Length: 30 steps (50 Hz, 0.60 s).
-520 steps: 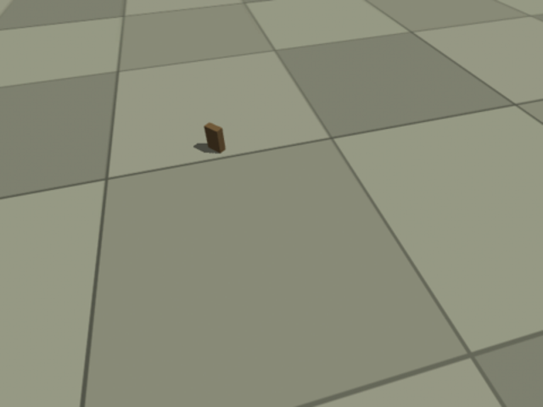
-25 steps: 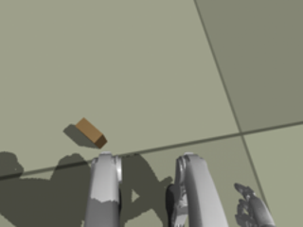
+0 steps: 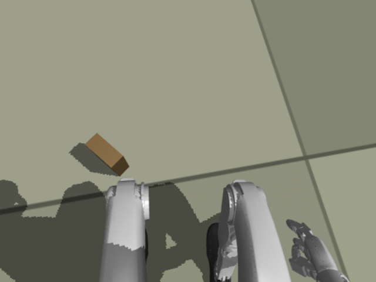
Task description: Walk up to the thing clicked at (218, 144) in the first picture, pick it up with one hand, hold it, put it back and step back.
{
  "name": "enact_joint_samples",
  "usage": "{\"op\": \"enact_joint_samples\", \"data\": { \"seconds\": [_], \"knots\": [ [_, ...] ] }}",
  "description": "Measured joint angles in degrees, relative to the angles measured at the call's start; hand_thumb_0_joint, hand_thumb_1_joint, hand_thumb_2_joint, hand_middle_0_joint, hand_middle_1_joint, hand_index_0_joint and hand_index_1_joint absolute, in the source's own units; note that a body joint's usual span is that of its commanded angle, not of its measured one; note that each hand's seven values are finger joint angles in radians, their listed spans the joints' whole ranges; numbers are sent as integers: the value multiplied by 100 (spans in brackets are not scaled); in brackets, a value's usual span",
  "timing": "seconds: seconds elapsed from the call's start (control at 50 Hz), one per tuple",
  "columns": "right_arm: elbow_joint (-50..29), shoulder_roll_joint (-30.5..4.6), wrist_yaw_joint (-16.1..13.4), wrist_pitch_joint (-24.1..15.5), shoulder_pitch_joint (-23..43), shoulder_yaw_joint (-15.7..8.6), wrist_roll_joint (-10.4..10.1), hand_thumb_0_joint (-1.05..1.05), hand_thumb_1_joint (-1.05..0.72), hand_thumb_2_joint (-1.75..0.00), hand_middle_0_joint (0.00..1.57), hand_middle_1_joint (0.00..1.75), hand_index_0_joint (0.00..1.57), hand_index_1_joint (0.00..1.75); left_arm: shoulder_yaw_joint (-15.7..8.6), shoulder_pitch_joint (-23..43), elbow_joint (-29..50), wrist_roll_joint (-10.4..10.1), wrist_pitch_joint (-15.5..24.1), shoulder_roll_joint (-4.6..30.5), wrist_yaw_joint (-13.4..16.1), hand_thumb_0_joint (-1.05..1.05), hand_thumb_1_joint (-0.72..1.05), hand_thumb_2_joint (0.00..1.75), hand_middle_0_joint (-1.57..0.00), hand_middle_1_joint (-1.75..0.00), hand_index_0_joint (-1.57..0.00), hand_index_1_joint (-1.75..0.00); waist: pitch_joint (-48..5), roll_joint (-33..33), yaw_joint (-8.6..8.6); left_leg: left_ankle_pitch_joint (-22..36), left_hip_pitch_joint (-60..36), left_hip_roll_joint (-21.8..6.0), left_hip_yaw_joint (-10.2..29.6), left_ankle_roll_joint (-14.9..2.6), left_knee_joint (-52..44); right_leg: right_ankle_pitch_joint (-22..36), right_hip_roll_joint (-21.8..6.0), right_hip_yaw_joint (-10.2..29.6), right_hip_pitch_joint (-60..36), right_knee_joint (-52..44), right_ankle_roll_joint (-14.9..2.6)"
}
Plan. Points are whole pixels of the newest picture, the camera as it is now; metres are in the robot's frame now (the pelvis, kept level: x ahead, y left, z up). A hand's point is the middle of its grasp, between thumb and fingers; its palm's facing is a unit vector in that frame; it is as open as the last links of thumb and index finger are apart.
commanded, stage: go down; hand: left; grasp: from the side
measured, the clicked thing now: (109, 156) +0.42 +0.24 -0.32
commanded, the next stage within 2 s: approach in 1.00 s
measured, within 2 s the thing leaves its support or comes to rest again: neither
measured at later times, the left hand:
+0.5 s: hand out of the picture +0.32 +0.45 -0.02, palm faces +0.31 -0.95 -0.10, open 17.3 cm
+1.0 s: hand out of the picture +0.33 +0.45 -0.03, palm faces +0.29 -0.95 -0.08, open 17.3 cm
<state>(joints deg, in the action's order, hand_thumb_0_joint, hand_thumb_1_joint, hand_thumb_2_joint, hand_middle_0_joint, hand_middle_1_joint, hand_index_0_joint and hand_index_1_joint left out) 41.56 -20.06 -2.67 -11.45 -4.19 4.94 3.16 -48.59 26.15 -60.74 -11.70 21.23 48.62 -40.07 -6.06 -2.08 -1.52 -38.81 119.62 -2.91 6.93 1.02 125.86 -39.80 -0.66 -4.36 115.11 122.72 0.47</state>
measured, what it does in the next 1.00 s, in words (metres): stands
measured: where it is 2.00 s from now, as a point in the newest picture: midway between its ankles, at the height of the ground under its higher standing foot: (178, 271)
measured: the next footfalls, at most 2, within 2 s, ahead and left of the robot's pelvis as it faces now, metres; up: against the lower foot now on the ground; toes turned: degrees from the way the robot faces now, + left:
none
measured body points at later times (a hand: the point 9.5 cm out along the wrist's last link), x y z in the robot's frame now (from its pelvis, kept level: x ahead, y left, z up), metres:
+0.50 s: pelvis +0.00 +0.00 -0.03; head +0.20 +0.07 +0.37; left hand +0.30 +0.50 -0.01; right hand +0.17 -0.27 -0.13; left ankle +0.09 +0.13 -0.37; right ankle +0.09 -0.12 -0.37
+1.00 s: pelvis +0.00 +0.00 -0.04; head +0.20 +0.08 +0.35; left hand +0.31 +0.50 -0.03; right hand +0.18 -0.27 -0.14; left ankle +0.09 +0.13 -0.37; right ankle +0.09 -0.12 -0.37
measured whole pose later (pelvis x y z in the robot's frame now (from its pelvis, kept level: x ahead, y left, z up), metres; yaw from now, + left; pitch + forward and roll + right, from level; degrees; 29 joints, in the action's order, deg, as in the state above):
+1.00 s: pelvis +0.00 +0.00 -0.04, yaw -1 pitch +30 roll -7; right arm 41.9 -21.1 -1.5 -10.5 -2.8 6.5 3.7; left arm -51.3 27.6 -61.0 -14.7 23.9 50.3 -43.2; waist -3.6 -3.2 -1.7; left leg -38.9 125.3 -2.6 8.1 0.7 133.6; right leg -39.8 -0.3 -4.7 120.1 129.7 1.0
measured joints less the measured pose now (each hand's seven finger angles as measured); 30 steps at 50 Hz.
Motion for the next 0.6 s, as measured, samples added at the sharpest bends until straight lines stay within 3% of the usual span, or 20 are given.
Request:
{"op": "enact_joint_samples", "data": {
  "seconds": [0.6],
  "knots": [
    [54,-84,80,67,33,106,50,1,-93,-91,21,30,21,30,-204,133,-218,-154,175,219,-211,-1,-50,7,-5,-6,-4,-5,158,-67,-11,1,406,15,56,-24,533,9,24,0,380,499,38]
  ]
}}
